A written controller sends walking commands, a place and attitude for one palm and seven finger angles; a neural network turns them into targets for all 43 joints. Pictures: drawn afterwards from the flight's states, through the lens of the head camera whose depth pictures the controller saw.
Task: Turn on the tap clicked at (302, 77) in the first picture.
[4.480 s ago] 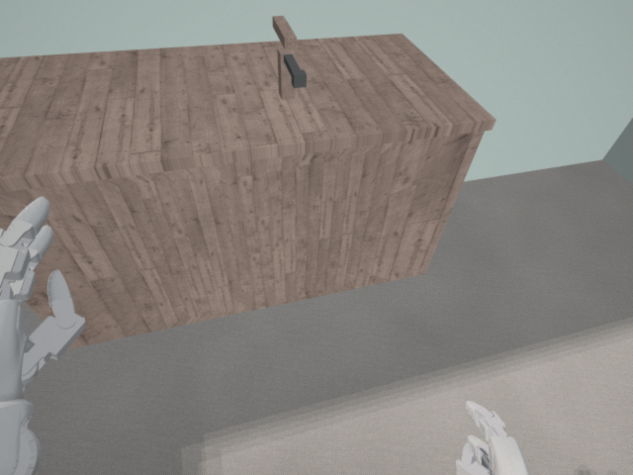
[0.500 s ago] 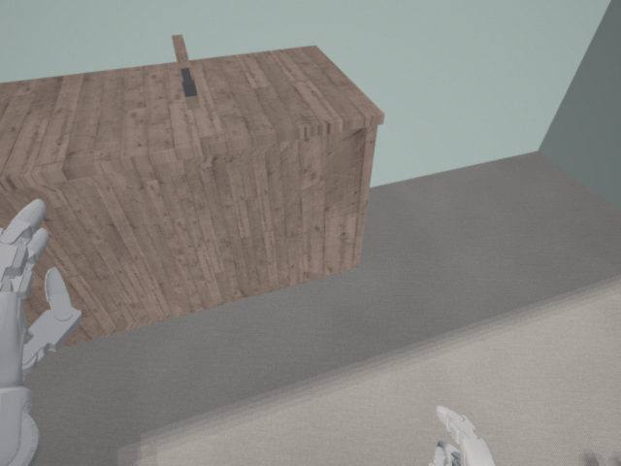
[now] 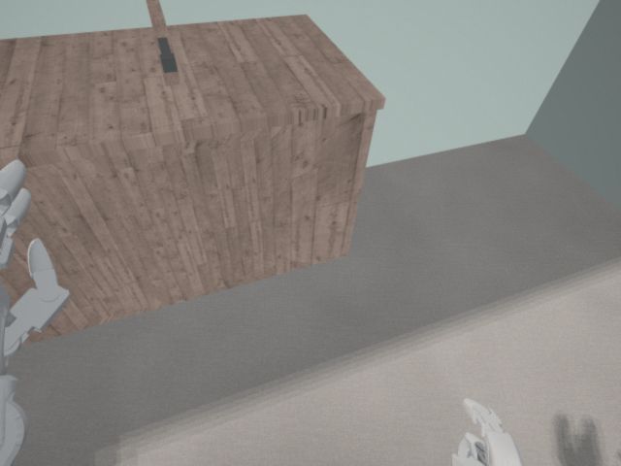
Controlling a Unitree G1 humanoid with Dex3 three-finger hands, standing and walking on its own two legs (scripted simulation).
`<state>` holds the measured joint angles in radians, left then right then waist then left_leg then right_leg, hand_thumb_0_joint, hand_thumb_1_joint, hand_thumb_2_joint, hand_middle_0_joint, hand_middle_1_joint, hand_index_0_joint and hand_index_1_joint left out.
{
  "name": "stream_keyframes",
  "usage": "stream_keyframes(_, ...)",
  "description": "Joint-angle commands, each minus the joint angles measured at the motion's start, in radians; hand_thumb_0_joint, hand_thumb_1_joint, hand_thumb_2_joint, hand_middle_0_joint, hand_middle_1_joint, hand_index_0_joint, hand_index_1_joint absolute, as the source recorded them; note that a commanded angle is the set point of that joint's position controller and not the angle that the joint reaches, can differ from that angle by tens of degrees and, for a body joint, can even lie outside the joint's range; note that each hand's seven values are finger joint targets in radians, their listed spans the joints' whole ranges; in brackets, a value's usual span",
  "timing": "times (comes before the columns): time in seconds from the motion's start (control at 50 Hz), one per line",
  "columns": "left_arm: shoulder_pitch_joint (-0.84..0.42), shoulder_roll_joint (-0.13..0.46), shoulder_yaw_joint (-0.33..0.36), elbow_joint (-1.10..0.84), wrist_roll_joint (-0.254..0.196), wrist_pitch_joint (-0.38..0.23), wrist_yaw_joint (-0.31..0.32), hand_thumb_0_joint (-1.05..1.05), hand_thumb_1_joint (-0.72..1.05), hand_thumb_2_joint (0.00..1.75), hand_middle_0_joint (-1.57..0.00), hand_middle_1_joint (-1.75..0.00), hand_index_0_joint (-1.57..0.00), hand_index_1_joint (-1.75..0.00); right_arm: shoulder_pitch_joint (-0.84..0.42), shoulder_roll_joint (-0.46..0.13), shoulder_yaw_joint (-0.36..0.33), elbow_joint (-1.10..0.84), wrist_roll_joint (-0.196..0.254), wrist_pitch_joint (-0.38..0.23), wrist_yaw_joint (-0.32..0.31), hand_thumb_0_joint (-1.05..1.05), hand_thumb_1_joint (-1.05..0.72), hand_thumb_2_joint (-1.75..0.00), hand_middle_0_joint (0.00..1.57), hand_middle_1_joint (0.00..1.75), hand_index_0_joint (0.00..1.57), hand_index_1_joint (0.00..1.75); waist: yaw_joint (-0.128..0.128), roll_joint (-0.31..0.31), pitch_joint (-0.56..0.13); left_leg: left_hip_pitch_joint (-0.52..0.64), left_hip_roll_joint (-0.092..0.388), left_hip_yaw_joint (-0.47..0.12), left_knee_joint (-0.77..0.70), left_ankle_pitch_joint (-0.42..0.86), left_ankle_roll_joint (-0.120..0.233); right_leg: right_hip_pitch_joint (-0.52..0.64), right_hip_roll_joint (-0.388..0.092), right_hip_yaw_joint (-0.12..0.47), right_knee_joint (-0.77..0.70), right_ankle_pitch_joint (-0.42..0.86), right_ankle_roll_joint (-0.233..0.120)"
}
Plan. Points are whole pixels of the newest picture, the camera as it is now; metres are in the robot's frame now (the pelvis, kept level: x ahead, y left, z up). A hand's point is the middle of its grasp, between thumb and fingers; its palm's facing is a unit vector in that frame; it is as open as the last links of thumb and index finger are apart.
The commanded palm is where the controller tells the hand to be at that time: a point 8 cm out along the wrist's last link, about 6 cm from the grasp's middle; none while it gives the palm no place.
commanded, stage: take the last steps up to it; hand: left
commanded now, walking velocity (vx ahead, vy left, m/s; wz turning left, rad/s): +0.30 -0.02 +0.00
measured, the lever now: (168, 63) +0.83 +0.34 +0.10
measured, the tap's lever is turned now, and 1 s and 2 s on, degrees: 0 0 0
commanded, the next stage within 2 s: none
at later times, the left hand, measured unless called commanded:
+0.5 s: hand (170, 224) +0.31 +0.17 +0.18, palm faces +0.36 -0.83 -0.42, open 7.4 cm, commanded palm +0.25 +0.23 +0.19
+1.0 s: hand (161, 143) +0.41 +0.20 +0.21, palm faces +0.40 -0.82 -0.42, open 7.4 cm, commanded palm +0.36 +0.25 +0.19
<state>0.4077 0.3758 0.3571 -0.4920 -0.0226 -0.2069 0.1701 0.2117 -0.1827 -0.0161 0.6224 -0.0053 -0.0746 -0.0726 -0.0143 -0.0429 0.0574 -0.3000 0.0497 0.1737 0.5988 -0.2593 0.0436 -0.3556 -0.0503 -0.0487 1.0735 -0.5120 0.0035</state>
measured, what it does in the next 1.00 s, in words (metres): walks ahead: right foot, then left foot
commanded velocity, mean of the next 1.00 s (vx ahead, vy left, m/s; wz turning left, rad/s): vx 0.30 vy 0.01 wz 0.02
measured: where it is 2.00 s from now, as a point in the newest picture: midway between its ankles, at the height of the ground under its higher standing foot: (321, 421)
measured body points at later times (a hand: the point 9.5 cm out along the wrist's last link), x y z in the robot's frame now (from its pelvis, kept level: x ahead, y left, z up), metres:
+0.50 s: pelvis +0.09 -0.05 +0.01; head +0.12 -0.06 +0.46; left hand +0.29 +0.21 +0.20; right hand +0.26 -0.31 -0.09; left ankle +0.08 +0.08 -0.64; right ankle +0.10 -0.14 -0.73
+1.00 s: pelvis +0.20 -0.03 +0.02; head +0.23 -0.02 +0.47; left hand +0.39 +0.24 +0.23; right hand +0.37 -0.21 -0.08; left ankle +0.20 +0.07 -0.73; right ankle +0.26 -0.17 -0.67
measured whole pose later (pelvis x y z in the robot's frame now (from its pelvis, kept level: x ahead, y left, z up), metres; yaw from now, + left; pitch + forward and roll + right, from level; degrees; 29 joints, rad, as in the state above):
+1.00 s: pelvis +0.20 -0.03 +0.02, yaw +0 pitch +0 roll -1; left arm 0.48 0.38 0.37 -0.59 -0.02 -0.23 0.15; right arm 0.21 -0.09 0.05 0.60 0.00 -0.10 -0.03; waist 0.01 0.01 0.05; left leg -0.20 0.08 0.16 0.45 -0.25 0.02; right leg -0.50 -0.09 -0.11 0.88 -0.32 0.04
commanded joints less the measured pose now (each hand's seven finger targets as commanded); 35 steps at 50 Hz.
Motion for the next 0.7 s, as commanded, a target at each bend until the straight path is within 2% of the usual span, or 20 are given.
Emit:
stream_keyframes(0.0,-0.041,0.199,0.134,-0.333,0.011,-0.089,0.008,0.00,0.90,0.90,-0.20,-0.30,-0.20,-0.30,-0.069,-0.134,-0.038,-0.134,0.009,-0.072,0.009,0.00,-0.90,-0.90,0.20,0.30,0.20,0.30,0.013,0.224,-0.116,0.185,0.301,-0.347,-0.331,0.082,0.150,-0.272,-0.055,0.023,0.108,0.107,0.014)
stream_keyframes(0.04,0.029,0.157,0.121,-0.322,0.004,-0.088,0.003,0.00,0.90,0.90,-0.20,-0.30,-0.20,-0.30,-0.069,-0.125,-0.032,-0.139,0.008,-0.076,0.015,0.00,-0.90,-0.90,0.20,0.30,0.20,0.30,0.011,0.253,-0.113,0.105,0.266,-0.258,-0.362,0.032,0.121,-0.210,-0.051,-0.015,0.038,0.169,0.022)
stream_keyframes(0.1,0.062,0.131,0.122,-0.242,0.000,-0.077,-0.005,0.00,0.90,0.90,-0.20,-0.30,-0.20,-0.30,-0.069,-0.120,-0.027,-0.140,0.006,-0.077,0.017,0.00,-0.90,-0.90,0.20,0.30,0.20,0.30,0.007,0.248,-0.106,0.052,0.257,-0.180,-0.390,-0.013,0.100,-0.110,-0.043,-0.067,-0.159,0.206,0.031)
stream_keyframes(0.16,0.035,0.113,0.106,-0.145,-0.004,-0.066,-0.010,0.00,0.90,0.90,-0.20,-0.30,-0.20,-0.30,-0.065,-0.122,-0.024,-0.138,0.006,-0.070,0.005,0.00,-0.90,-0.90,0.20,0.30,0.20,0.30,0.004,0.212,-0.086,0.039,0.273,-0.165,-0.382,-0.043,0.099,-0.044,-0.018,-0.104,-0.306,0.174,0.038)
stream_keyframes(0.2,-0.012,0.108,0.088,-0.132,-0.001,-0.059,-0.010,0.00,0.90,0.90,-0.20,-0.30,-0.20,-0.30,-0.073,-0.118,-0.023,-0.142,0.009,-0.069,-0.003,0.00,-0.90,-0.90,0.20,0.30,0.20,0.30,0.007,0.209,-0.100,0.077,0.253,-0.135,-0.324,-0.047,0.086,-0.004,0.009,-0.139,-0.402,0.172,0.040)
stream_keyframes(0.24,-0.044,0.112,0.077,-0.126,0.005,-0.052,-0.006,0.00,0.90,0.90,-0.20,-0.30,-0.20,-0.30,-0.075,-0.122,-0.022,-0.139,0.007,-0.063,-0.004,0.00,-0.90,-0.90,0.20,0.30,0.20,0.30,0.016,0.180,-0.132,0.076,0.222,-0.119,-0.194,-0.043,0.060,0.115,0.037,-0.165,-0.556,0.201,0.032)
stream_keyframes(0.26,-0.068,0.124,0.073,-0.133,0.010,-0.046,-0.004,0.00,0.90,0.90,-0.20,-0.30,-0.20,-0.30,-0.083,-0.115,-0.019,-0.139,0.010,-0.059,-0.004,0.00,-0.90,-0.90,0.20,0.30,0.20,0.30,0.019,0.120,-0.156,0.042,0.191,-0.091,-0.069,-0.036,0.044,0.202,0.021,-0.133,-0.629,0.223,0.019)
stream_keyframes(0.28,-0.094,0.140,0.073,-0.158,0.018,-0.044,-0.001,0.00,0.90,0.90,-0.20,-0.30,-0.20,-0.30,-0.080,-0.099,-0.018,-0.138,0.014,-0.054,0.000,0.00,-0.90,-0.90,0.20,0.30,0.20,0.30,0.020,-0.020,-0.194,-0.058,0.123,-0.037,0.161,-0.062,0.021,0.304,-0.091,0.028,-0.692,0.233,-0.035)
stream_keyframes(0.3,-0.095,0.175,0.081,-0.168,0.025,-0.035,0.001,0.00,0.90,0.90,-0.20,-0.30,-0.20,-0.30,-0.097,-0.072,-0.009,-0.152,0.017,-0.050,0.002,0.00,-0.90,-0.90,0.20,0.30,0.20,0.30,0.025,-0.261,-0.190,-0.306,-0.010,-0.022,0.441,-0.269,-0.021,0.411,-0.305,0.416,-0.772,0.335,-0.142)
stream_keyframes(0.32,-0.137,0.202,0.098,-0.219,0.010,-0.035,0.007,0.00,0.90,0.90,-0.20,-0.30,-0.20,-0.30,-0.149,-0.099,-0.007,-0.163,0.012,-0.059,0.002,0.00,-0.90,-0.90,0.20,0.30,0.20,0.30,0.039,-0.231,-0.147,-0.416,-0.013,-0.122,0.604,-0.318,-0.045,0.401,-0.411,0.524,-0.808,0.399,-0.199)
stream_keyframes(0.34,-0.153,0.190,0.101,-0.224,0.004,-0.048,0.003,0.00,0.90,0.90,-0.20,-0.30,-0.20,-0.30,-0.114,-0.110,-0.020,-0.134,0.007,-0.068,0.008,0.00,-0.90,-0.90,0.20,0.30,0.20,0.30,0.020,-0.140,-0.163,-0.385,0.027,-0.190,0.641,-0.226,-0.054,0.353,-0.380,0.456,-0.815,0.283,-0.184)
stream_keyframes(0.36,-0.101,0.196,0.112,-0.216,0.002,-0.053,0.001,0.00,0.90,0.90,-0.20,-0.30,-0.20,-0.30,-0.111,-0.120,-0.027,-0.131,0.012,-0.064,0.012,0.00,-0.90,-0.90,0.20,0.30,0.20,0.30,0.020,-0.123,-0.128,-0.400,0.040,-0.188,0.668,-0.172,-0.065,0.327,-0.360,0.430,-0.816,0.268,-0.191)
stream_keyframes(0.4,-0.044,0.219,0.158,-0.259,0.006,-0.066,0.002,0.00,0.90,0.90,-0.20,-0.30,-0.20,-0.30,-0.139,-0.115,-0.024,-0.120,0.012,-0.030,0.011,0.00,-0.90,-0.90,0.20,0.30,0.20,0.30,0.015,-0.033,-0.113,-0.394,0.064,-0.186,0.649,-0.116,-0.079,0.286,-0.322,0.256,-0.793,0.382,-0.177)
stream_keyframes(0.46,0.038,0.192,0.171,-0.257,-0.005,-0.078,0.007,0.00,0.90,0.90,-0.20,-0.30,-0.20,-0.30,-0.129,-0.105,-0.021,-0.137,0.008,-0.011,0.009,0.00,-0.90,-0.90,0.20,0.30,0.20,0.30,0.009,-0.034,-0.120,-0.311,0.066,-0.130,0.441,-0.067,-0.078,0.254,-0.274,0.095,-0.785,0.511,-0.159)
stream_keyframes(0.5,0.084,0.188,0.184,-0.271,-0.011,-0.082,0.014,0.00,0.90,0.90,-0.20,-0.30,-0.20,-0.30,-0.122,-0.100,-0.028,-0.159,0.009,-0.010,0.008,0.00,-0.90,-0.90,0.20,0.30,0.20,0.30,0.019,-0.046,-0.158,-0.239,0.059,-0.081,0.250,-0.058,-0.070,0.301,-0.255,0.053,-0.755,0.563,-0.158)
stream_keyframes(0.54,0.118,0.171,0.183,-0.256,-0.018,-0.079,0.023,0.00,0.90,0.90,-0.20,-0.30,-0.20,-0.30,-0.104,-0.098,-0.030,-0.178,0.008,-0.017,0.010,0.00,-0.90,-0.90,0.20,0.30,0.20,0.30,0.037,-0.084,-0.167,-0.199,0.033,-0.028,0.137,-0.046,-0.061,0.320,-0.248,0.055,-0.737,0.581,-0.160)
stream_keyframes(0.58,0.127,0.154,0.169,-0.244,-0.020,-0.069,0.029,0.00,0.90,0.90,-0.20,-0.30,-0.20,-0.30,-0.093,-0.103,-0.036,-0.185,0.007,-0.020,0.007,0.00,-0.90,-0.90,0.20,0.30,0.20,0.30,0.044,-0.079,-0.169,-0.147,0.010,0.005,0.048,-0.029,-0.055,0.325,-0.240,0.067,-0.717,0.570,-0.153)
stream_keyframes(0.64,0.064,0.145,0.138,-0.255,-0.017,-0.067,0.034,0.00,0.90,0.90,-0.20,-0.30,-0.20,-0.30,-0.058,-0.119,-0.048,-0.187,0.006,-0.023,-0.004,0.00,-0.90,-0.90,0.20,0.30,0.20,0.30,0.014,-0.049,-0.193,0.071,-0.007,0.025,-0.130,0.096,-0.045,0.259,-0.180,0.010,-0.590,0.471,-0.096)
stream_keyframes(0.66,0.035,0.145,0.126,-0.270,-0.014,-0.072,0.033,0.00,0.90,0.90,-0.20,-0.30,-0.20,-0.30,-0.048,-0.135,-0.058,-0.188,0.007,-0.022,-0.010,0.00,-0.90,-0.90,0.20,0.30,0.20,0.30,0.000,0.023,-0.207,0.183,0.016,-0.021,-0.166,0.114,-0.024,0.194,-0.151,-0.008,-0.466,0.468,-0.068)
stream_keyframes(0.68,0.005,0.144,0.116,-0.293,-0.011,-0.079,0.032,0.00,0.90,0.90,-0.20,-0.30,-0.20,-0.30,-0.049,-0.159,-0.065,-0.194,0.009,-0.022,-0.013,0.00,-0.90,-0.90,0.20,0.30,0.20,0.30,-0.010,0.201,-0.228,0.298,0.149,-0.230,-0.215,0.152,0.045,0.047,-0.075,-0.057,-0.275,0.330,-0.022)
